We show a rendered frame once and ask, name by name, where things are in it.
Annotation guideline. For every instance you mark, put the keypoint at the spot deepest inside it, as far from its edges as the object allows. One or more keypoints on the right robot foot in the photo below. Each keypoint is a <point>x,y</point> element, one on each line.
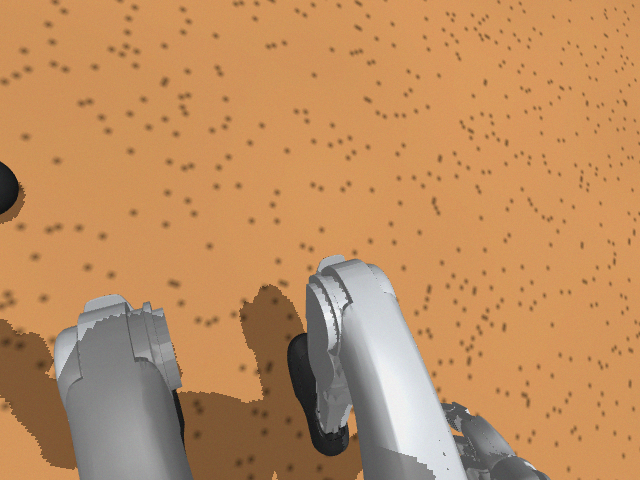
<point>304,385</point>

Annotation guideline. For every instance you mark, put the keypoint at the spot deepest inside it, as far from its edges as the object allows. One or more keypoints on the right robot arm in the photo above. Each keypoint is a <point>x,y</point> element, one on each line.
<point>516,468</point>

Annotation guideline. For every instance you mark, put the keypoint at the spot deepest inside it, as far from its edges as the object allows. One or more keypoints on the ball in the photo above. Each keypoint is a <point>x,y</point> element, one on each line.
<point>9,188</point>

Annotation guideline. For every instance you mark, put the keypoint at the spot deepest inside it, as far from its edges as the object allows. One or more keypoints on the right robot hand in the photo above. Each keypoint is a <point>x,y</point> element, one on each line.
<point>481,447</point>

